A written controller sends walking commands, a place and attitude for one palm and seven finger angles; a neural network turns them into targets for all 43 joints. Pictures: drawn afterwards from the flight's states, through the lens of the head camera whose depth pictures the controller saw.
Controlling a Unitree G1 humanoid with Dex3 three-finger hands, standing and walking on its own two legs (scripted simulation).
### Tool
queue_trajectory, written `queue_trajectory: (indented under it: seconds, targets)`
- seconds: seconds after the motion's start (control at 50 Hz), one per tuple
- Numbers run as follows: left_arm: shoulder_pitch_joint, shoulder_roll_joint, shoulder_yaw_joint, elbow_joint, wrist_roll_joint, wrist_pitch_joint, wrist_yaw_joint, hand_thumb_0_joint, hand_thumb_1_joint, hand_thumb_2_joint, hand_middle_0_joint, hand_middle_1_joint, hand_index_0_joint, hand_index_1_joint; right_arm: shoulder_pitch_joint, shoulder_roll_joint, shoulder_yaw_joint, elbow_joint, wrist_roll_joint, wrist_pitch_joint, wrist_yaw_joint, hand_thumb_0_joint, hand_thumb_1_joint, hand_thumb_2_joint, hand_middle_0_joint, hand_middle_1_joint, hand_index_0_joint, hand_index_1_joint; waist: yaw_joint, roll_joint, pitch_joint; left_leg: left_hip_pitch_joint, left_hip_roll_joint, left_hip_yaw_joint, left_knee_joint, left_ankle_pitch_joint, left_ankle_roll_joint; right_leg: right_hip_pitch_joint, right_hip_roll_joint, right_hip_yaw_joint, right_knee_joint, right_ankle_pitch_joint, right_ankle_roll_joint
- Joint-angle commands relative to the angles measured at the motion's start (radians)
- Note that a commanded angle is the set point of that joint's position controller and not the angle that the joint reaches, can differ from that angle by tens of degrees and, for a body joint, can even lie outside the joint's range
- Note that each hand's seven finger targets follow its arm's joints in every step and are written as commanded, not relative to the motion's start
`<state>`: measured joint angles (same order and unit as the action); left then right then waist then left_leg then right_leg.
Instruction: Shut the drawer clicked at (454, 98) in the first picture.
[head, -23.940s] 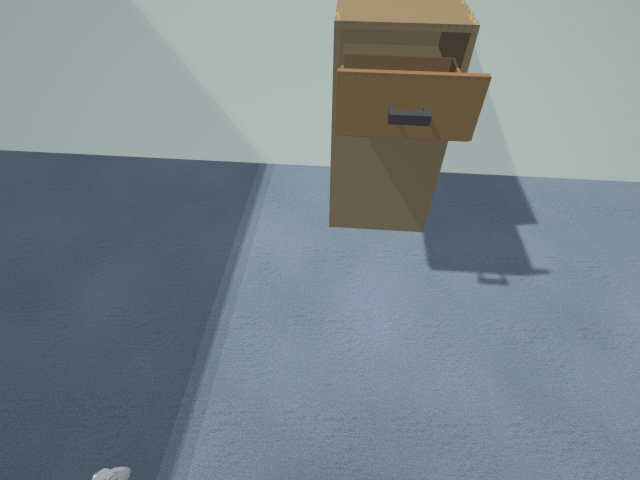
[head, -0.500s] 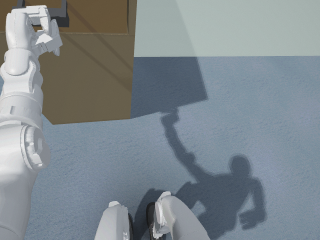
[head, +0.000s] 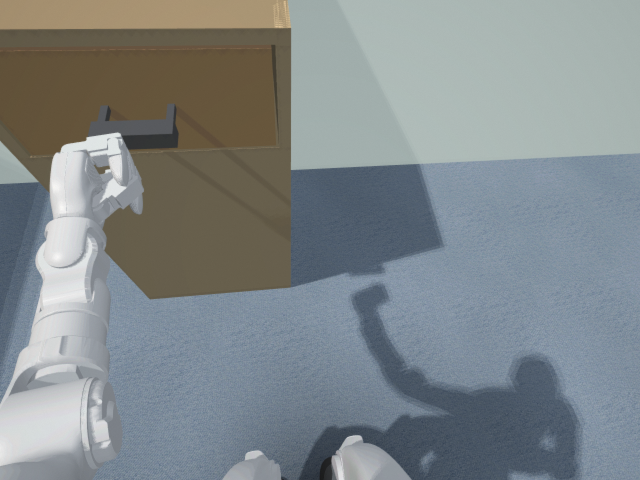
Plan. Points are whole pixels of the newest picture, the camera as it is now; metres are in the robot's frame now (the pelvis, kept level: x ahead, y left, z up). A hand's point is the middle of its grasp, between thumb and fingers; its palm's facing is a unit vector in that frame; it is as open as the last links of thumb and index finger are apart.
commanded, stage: draw the hand back to the body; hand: left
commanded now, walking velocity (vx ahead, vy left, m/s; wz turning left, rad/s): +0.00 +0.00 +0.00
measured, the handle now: (136, 123) +0.59 +0.21 +0.04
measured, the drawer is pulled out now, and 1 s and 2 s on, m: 0.00 0.00 0.00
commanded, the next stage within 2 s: step back with the hand held close in 1.16 s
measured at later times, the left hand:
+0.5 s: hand (25, 297) +0.30 +0.23 +0.14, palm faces +0.23 -0.95 -0.22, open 3.2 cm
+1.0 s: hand out of the picture +0.17 +0.25 +0.22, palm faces +0.42 -0.82 -0.39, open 3.2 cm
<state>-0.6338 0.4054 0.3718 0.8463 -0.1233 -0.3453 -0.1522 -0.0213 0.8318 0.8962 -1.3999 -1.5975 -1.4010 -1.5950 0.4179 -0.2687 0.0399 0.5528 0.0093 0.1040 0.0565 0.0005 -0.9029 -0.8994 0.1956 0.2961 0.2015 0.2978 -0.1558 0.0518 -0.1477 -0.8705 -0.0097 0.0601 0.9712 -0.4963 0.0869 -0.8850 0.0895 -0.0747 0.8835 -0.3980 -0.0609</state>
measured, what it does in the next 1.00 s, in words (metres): rises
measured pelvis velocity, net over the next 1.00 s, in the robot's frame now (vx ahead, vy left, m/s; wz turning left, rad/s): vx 0.00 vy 0.01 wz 0.06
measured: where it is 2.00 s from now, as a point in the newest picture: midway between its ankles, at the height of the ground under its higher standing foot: outside the picture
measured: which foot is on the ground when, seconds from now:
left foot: down 0.00-1.00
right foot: down 0.00-1.00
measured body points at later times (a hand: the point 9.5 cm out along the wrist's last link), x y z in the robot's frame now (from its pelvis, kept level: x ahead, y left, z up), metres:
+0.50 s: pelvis +0.00 +0.01 +0.05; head +0.01 +0.00 +0.50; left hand +0.28 +0.28 +0.15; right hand +0.20 -0.21 -0.03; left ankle -0.03 +0.06 -0.68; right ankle +0.00 -0.09 -0.68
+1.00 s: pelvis +0.00 +0.01 +0.06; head -0.02 -0.02 +0.51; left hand +0.14 +0.29 +0.24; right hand +0.20 -0.21 -0.02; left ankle -0.03 +0.06 -0.68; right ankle +0.00 -0.09 -0.68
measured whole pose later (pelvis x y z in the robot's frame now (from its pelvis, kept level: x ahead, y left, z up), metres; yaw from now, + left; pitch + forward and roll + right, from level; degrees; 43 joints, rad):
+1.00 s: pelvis +0.00 +0.01 +0.06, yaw +3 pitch -3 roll -1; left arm 0.54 0.35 0.28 -0.46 -0.09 -0.08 0.09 0.01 0.89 0.90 -1.41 -1.60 -1.41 -1.59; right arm 0.24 -0.25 0.03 0.59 0.02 -0.08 -0.03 0.01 -0.90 -0.90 0.20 0.30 0.20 0.30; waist 0.05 0.09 -0.02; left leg -0.08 -0.07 0.03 0.43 -0.29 0.09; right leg -0.11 0.05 -0.06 0.40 -0.24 -0.05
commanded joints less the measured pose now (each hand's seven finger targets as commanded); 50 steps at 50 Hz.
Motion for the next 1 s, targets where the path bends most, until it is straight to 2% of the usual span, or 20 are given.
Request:
queue_trajectory:
  seconds: [0.0,0.06,0.1,0.12,0.16,0.22,0.24,0.26,0.28,0.3,0.34,0.36,0.44,0.5,0.54,0.6,0.66,0.84,0.94,0.98]
  targets:
    - [-0.158,0.164,-0.028,-0.381,-0.083,-0.019,-0.013,0.0,0.9,0.9,-1.4,-1.6,-1.4,-1.6,0.065,-0.151,-0.066,-0.102,0.035,-0.041,-0.027,0.0,-0.9,-0.9,0.2,0.3,0.2,0.3,0.052,0.003,-0.445,0.331,0.037,-0.097,-0.148,0.618,-0.04,0.483,-0.041,0.084,-0.11,0.573,0.042]
    - [-0.042,0.11,-0.07,-0.403,-0.099,0.008,-0.013,0.0,0.9,0.9,-1.4,-1.6,-1.4,-1.6,0.028,-0.15,-0.064,-0.099,0.047,-0.061,-0.038,0.0,-0.9,-0.9,0.2,0.3,0.2,0.3,0.051,0.006,-0.286,0.338,0.035,-0.09,-0.192,0.568,-0.042,0.453,-0.045,0.079,-0.147,0.511,0.04]
    - [0.004,0.092,-0.086,-0.435,-0.105,0.023,-0.017,0.0,0.9,0.9,-1.4,-1.6,-1.4,-1.6,0.004,-0.151,-0.064,-0.101,0.049,-0.075,-0.044,0.0,-0.9,-0.9,0.2,0.3,0.2,0.3,0.058,0.021,-0.244,0.358,0.034,-0.093,-0.21,0.553,-0.047,0.439,-0.048,0.073,-0.158,0.476,0.037]
    - [0.018,0.088,-0.094,-0.465,-0.11,0.029,-0.022,0.0,0.9,0.9,-1.4,-1.6,-1.4,-1.6,-0.006,-0.151,-0.065,-0.103,0.05,-0.082,-0.047,0.0,-0.9,-0.9,0.2,0.3,0.2,0.3,0.059,0.01,-0.241,0.38,0.036,-0.099,-0.217,0.568,-0.05,0.445,-0.05,0.069,-0.163,0.478,0.037]
    - [0.049,0.084,-0.11,-0.575,-0.116,0.03,-0.038,0.0,0.9,0.9,-1.4,-1.6,-1.4,-1.6,-0.028,-0.144,-0.066,-0.116,0.053,-0.1,-0.052,0.0,-0.9,-0.9,0.2,0.3,0.2,0.3,0.076,0.076,-0.294,0.473,0.037,-0.109,-0.223,0.656,-0.061,0.466,-0.053,0.069,-0.165,0.496,0.034]
    - [0.086,0.075,-0.121,-0.73,-0.137,0.034,-0.047,0.0,0.9,0.9,-1.4,-1.6,-1.4,-1.6,-0.078,-0.135,-0.065,-0.13,0.054,-0.133,-0.066,0.0,-0.9,-0.9,0.2,0.3,0.2,0.3,0.088,0.07,-0.334,0.564,0.044,-0.131,-0.243,0.694,-0.079,0.486,-0.058,0.06,-0.178,0.486,0.036]
    - [0.1,0.094,-0.112,-0.776,-0.141,0.034,-0.045,0.0,0.9,0.9,-1.4,-1.6,-1.4,-1.6,-0.088,-0.139,-0.064,-0.135,0.053,-0.142,-0.072,0.0,-0.9,-0.9,0.2,0.3,0.2,0.3,0.092,0.057,-0.328,0.583,0.048,-0.141,-0.249,0.715,-0.083,0.488,-0.058,0.056,-0.177,0.48,0.033]
    - [0.131,0.081,-0.117,-0.78,-0.141,0.043,-0.046,0.0,0.9,0.9,-1.4,-1.6,-1.4,-1.6,-0.107,-0.134,-0.058,-0.136,0.054,-0.151,-0.075,0.0,-0.9,-0.9,0.2,0.3,0.2,0.3,0.098,0.069,-0.301,0.592,0.048,-0.145,-0.264,0.702,-0.088,0.481,-0.06,0.054,-0.187,0.458,0.034]
    - [0.169,0.17,-0.144,-0.841,-0.017,0.085,0.06,0.0,0.9,0.9,-1.4,-1.6,-1.4,-1.6,-0.185,-0.126,-0.069,-0.143,0.05,-0.137,-0.084,0.0,-0.9,-0.9,0.2,0.3,0.2,0.3,0.151,0.048,-0.292,0.63,0.05,-0.15,-0.321,0.659,-0.078,0.521,-0.087,0.09,-0.248,0.382,0.02]
    - [0.218,0.094,-0.177,-0.871,-0.01,0.117,0.113,0.0,0.9,0.9,-1.4,-1.6,-1.4,-1.6,-0.2,-0.111,-0.063,-0.159,0.049,-0.137,-0.093,0.0,-0.9,-0.9,0.2,0.3,0.2,0.3,0.127,0.008,-0.222,0.614,0.053,-0.144,-0.356,0.586,-0.078,0.526,-0.088,0.083,-0.279,0.352,0.025]
    - [0.283,0.077,-0.19,-0.89,-0.001,0.152,0.161,0.0,0.9,0.9,-1.4,-1.6,-1.4,-1.6,-0.233,-0.113,-0.055,-0.159,0.054,-0.138,-0.106,0.0,-0.9,-0.9,0.2,0.3,0.2,0.3,0.132,-0.043,-0.138,0.567,0.053,-0.144,-0.402,0.474,-0.066,0.57,-0.092,0.088,-0.313,0.317,0.022]
    - [0.334,0.066,-0.189,-0.873,0.006,0.171,0.179,0.0,0.9,0.9,-1.4,-1.6,-1.4,-1.6,-0.242,-0.107,-0.052,-0.151,0.054,-0.131,-0.112,0.0,-0.9,-0.9,0.2,0.3,0.2,0.3,0.136,-0.034,-0.1,0.576,0.053,-0.137,-0.424,0.452,-0.065,0.584,-0.091,0.089,-0.328,0.305,0.022]
    - [0.417,0.089,-0.16,-0.957,0.019,0.203,0.219,0.0,0.9,0.9,-1.4,-1.6,-1.4,-1.6,-0.284,-0.1,-0.039,-0.147,0.051,-0.129,-0.126,0.0,-0.9,-0.9,0.2,0.3,0.2,0.3,0.153,-0.04,-0.059,0.609,0.049,-0.131,-0.487,0.376,-0.058,0.67,-0.098,0.094,-0.389,0.284,0.018]
    - [0.469,0.062,-0.172,-1.063,0.026,0.21,0.23,0.0,0.9,0.9,-1.4,-1.6,-1.4,-1.6,-0.305,-0.087,-0.028,-0.152,0.047,-0.142,-0.126,0.0,-0.9,-0.9,0.2,0.3,0.2,0.3,0.156,0.036,-0.045,0.696,0.054,-0.149,-0.529,0.422,-0.072,0.691,-0.097,0.088,-0.419,0.297,0.015]
    - [0.517,0.075,-0.164,-1.141,0.03,0.214,0.237,0.0,0.9,0.9,-1.4,-1.6,-1.4,-1.6,-0.311,-0.09,-0.025,-0.146,0.037,-0.159,-0.125,0.0,-0.9,-0.9,0.2,0.3,0.2,0.3,0.164,0.068,-0.04,0.738,0.063,-0.163,-0.547,0.489,-0.08,0.709,-0.096,0.087,-0.439,0.318,0.014]
    - [0.616,0.072,-0.146,-1.209,0.033,0.22,0.247,0.0,0.9,0.9,-1.4,-1.6,-1.4,-1.6,-0.314,-0.086,-0.025,-0.143,0.028,-0.174,-0.117,0.0,-0.9,-0.9,0.2,0.3,0.2,0.3,0.17,0.019,-0.017,0.762,0.068,-0.165,-0.575,0.543,-0.089,0.747,-0.092,0.081,-0.464,0.344,0.015]
    - [0.728,0.075,-0.117,-1.237,0.031,0.225,0.247,0.0,0.9,0.9,-1.4,-1.6,-1.4,-1.6,-0.326,-0.084,-0.027,-0.135,0.023,-0.182,-0.11,0.0,-0.9,-0.9,0.2,0.3,0.2,0.3,0.179,-0.018,0.041,0.747,0.065,-0.154,-0.599,0.505,-0.082,0.77,-0.089,0.083,-0.492,0.333,0.013]
    - [0.991,0.115,-0.018,-1.467,0.032,0.203,0.253,0.0,0.9,0.9,-1.4,-1.6,-1.4,-1.6,-0.339,-0.08,-0.04,-0.131,0.013,-0.221,-0.093,0.0,-0.9,-0.9,0.2,0.3,0.2,0.3,0.203,0.034,0.057,0.747,0.058,-0.149,-0.608,0.53,-0.083,0.823,-0.092,0.09,-0.513,0.358,0.011]
    - [1.106,0.135,0.034,-1.551,0.033,0.189,0.261,0.0,0.9,0.9,-1.4,-1.6,-1.4,-1.6,-0.335,-0.074,-0.047,-0.135,0.018,-0.246,-0.096,0.0,-0.9,-0.9,0.2,0.3,0.2,0.3,0.211,0.03,0.092,0.724,0.057,-0.148,-0.611,0.474,-0.085,0.81,-0.085,0.093,-0.518,0.325,0.01]
    - [1.138,0.107,0.025,-1.522,0.032,0.188,0.26,0.0,0.9,0.9,-1.4,-1.6,-1.4,-1.6,-0.333,-0.069,-0.048,-0.127,0.017,-0.248,-0.1,0.0,-0.9,-0.9,0.2,0.3,0.2,0.3,0.206,-0.008,0.131,0.708,0.051,-0.135,-0.611,0.434,-0.078,0.788,-0.086,0.096,-0.524,0.31,0.011]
